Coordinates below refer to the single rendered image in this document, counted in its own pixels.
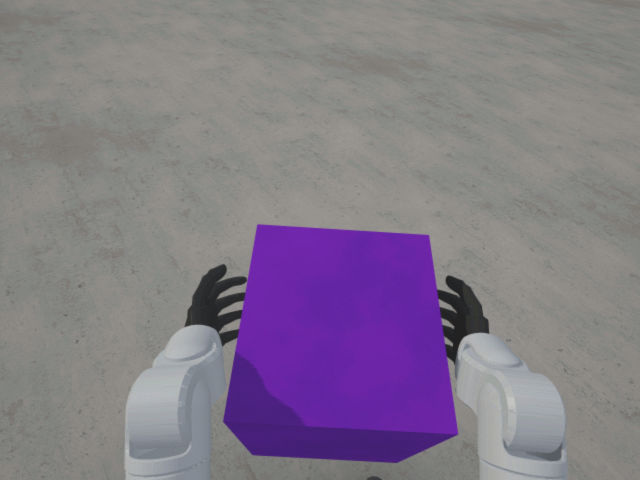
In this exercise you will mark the robot right forearm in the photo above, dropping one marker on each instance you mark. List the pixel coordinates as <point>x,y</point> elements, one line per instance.
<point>521,418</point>

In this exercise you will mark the carton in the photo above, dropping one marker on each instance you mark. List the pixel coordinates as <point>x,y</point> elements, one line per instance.
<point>340,352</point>

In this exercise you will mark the right robot hand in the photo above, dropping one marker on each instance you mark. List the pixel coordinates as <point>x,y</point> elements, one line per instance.
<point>469,318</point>

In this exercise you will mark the left robot hand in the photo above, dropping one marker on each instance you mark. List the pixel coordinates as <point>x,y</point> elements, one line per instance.
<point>206,307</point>

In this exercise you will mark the robot left forearm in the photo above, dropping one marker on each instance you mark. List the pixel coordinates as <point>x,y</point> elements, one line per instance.
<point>168,411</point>

